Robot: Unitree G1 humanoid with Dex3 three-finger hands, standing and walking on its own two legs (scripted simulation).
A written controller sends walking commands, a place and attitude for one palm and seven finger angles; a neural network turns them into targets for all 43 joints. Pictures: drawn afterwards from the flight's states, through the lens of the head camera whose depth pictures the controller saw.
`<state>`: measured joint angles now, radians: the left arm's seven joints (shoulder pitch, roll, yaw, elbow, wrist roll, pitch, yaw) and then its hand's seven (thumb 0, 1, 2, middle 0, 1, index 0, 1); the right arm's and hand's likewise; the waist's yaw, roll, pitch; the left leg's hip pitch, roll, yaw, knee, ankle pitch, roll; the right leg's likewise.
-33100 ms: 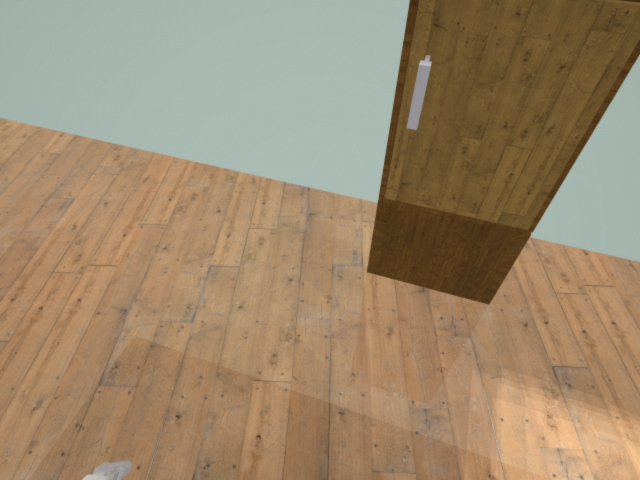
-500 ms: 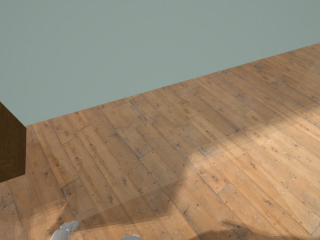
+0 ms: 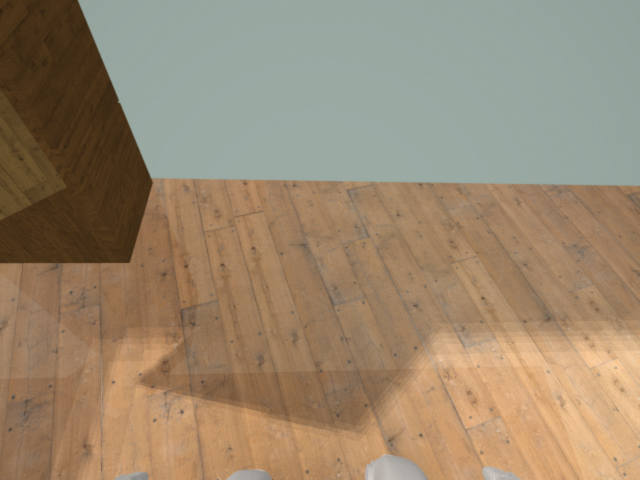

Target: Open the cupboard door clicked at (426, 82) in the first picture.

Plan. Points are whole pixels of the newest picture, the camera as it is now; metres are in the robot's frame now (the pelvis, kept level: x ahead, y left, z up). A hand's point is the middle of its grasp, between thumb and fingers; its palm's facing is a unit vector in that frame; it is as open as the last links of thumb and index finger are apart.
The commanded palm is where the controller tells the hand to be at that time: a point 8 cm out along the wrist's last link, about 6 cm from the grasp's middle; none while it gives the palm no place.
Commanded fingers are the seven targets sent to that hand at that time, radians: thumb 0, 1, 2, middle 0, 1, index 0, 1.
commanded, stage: turn to face it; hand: left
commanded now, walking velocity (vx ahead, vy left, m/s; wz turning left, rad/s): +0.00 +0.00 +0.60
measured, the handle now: out of the picture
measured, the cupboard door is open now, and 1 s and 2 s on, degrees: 44 44 44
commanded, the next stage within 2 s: take the last steps up to it in 1.20 s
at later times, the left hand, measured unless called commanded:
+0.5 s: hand out of the picture +0.01 +0.17 -0.17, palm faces +0.33 -0.92 -0.21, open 7.4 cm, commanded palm none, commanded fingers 0.00 0.90 0.90 -0.20 -0.30 -0.20 -0.30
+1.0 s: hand out of the picture -0.03 +0.16 -0.15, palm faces +0.58 -0.76 -0.29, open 7.4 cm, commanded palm none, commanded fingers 0.00 0.90 0.90 -0.20 -0.30 -0.20 -0.30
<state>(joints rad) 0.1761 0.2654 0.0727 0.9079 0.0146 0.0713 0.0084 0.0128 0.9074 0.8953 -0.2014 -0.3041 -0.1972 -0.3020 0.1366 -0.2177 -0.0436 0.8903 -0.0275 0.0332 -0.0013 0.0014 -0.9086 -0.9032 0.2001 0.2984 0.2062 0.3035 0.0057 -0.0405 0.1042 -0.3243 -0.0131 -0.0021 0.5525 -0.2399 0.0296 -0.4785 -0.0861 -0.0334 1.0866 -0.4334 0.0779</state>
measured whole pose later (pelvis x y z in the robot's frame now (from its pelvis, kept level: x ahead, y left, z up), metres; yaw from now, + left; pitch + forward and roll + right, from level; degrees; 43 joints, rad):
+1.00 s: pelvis +0.02 -0.06 +0.00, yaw +36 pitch +0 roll +1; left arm 0.20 0.20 0.04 0.87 0.02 0.03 0.02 0.01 0.91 0.90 -0.20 -0.30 -0.20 -0.30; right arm 0.16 -0.26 -0.08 0.93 -0.02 0.09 0.02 0.01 -0.91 -0.90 0.20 0.30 0.20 0.30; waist -0.02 0.03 0.09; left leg -0.51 -0.02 -0.01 1.10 -0.44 -0.03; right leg -0.24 -0.09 -0.10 0.55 -0.31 0.01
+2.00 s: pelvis +0.05 +0.09 +0.00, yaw +52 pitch -1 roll +1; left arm 0.31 0.20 0.06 1.07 0.02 0.01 -0.01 0.01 0.91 0.90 -0.20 -0.30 -0.20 -0.30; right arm 0.21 -0.16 -0.04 0.99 -0.03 -0.05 -0.02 0.00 -0.93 -0.90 0.20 0.30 0.21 0.30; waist 0.03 -0.05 0.07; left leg -0.26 0.02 0.14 0.52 -0.25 0.03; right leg -0.45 -0.12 -0.08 1.15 -0.41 0.00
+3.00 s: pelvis +0.21 +0.37 +0.01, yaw +49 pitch -1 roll +0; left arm 0.19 0.19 0.05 1.02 0.02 0.00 0.01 0.01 0.92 0.90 -0.20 -0.30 -0.19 -0.30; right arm 0.26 -0.15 -0.01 1.07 -0.03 -0.03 -0.04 -0.01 -0.94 -0.90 0.20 0.30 0.21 0.30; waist 0.00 -0.03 0.04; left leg -0.19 0.00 0.16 0.40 -0.20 0.07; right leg -0.45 -0.08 -0.05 0.79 -0.27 0.01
